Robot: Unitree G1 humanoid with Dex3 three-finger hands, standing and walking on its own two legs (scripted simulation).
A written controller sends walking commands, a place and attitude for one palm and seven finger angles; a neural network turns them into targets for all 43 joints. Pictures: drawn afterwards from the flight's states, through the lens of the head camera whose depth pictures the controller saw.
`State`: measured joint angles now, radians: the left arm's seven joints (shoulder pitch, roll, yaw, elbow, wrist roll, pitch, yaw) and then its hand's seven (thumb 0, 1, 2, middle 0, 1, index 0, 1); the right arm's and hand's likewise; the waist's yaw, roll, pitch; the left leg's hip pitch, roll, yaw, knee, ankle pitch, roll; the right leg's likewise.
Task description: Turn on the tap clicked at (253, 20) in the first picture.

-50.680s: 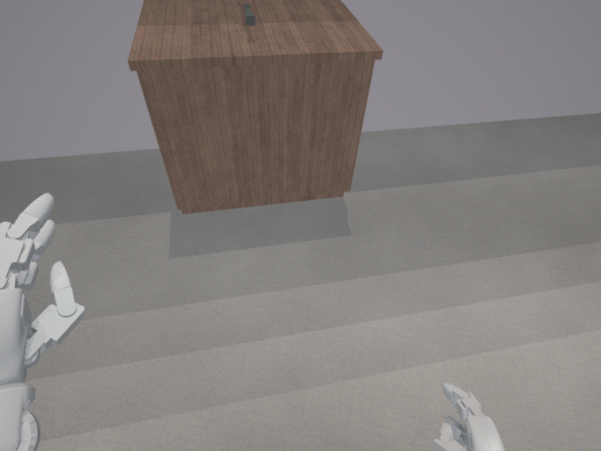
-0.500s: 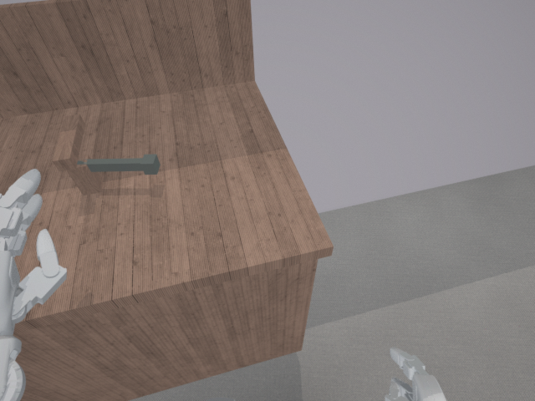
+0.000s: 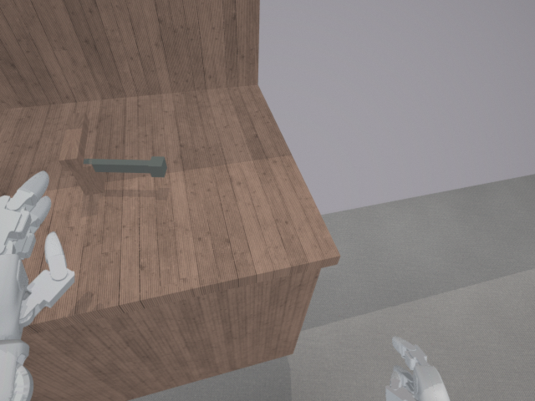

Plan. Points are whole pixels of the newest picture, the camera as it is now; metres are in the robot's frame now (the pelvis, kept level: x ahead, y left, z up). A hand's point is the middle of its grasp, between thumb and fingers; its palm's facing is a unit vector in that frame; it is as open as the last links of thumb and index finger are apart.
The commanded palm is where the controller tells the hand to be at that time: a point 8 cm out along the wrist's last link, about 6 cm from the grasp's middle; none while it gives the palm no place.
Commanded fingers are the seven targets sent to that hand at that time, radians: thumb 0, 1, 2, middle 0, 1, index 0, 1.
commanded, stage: come to a stop and stand still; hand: left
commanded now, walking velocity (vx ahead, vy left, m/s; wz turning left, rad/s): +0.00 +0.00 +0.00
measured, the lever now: (158, 166) +0.49 +0.26 +0.05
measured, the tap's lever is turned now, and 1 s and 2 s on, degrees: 76 76 76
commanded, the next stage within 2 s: look again from close up in 0.26 s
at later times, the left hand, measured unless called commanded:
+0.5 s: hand (51, 224) +0.26 +0.28 +0.17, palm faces +0.45 -0.80 -0.39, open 7.4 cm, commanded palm +0.17 +0.28 +0.17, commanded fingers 0.00 0.90 0.90 -0.20 -0.30 -0.20 -0.30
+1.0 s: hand (107, 271) +0.23 +0.22 +0.12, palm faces +0.11 -0.91 -0.39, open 7.4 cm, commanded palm +0.18 +0.28 +0.16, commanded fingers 0.00 0.90 0.90 -0.20 -0.30 -0.20 -0.30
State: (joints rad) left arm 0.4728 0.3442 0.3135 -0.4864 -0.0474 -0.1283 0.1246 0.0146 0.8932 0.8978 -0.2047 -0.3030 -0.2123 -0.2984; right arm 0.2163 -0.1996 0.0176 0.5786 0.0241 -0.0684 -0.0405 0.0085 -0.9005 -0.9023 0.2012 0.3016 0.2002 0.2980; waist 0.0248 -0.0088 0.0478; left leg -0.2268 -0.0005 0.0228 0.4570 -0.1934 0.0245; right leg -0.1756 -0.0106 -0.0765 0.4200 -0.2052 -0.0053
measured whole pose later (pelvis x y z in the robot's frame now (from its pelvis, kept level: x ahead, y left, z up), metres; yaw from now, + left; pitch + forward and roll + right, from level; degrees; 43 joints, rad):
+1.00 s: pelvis +0.02 +0.01 -0.01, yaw -2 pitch +0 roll +0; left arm 0.47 0.36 0.26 -0.44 -0.10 -0.01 -0.10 0.01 0.90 0.90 -0.20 -0.30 -0.20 -0.30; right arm 0.16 -0.23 0.02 0.61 0.00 -0.11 0.03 0.01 -0.90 -0.90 0.20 0.30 0.20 0.30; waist 0.04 0.03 -0.01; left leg -0.27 -0.01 0.06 0.54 -0.27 0.04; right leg -0.25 -0.02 -0.03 0.54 -0.29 0.01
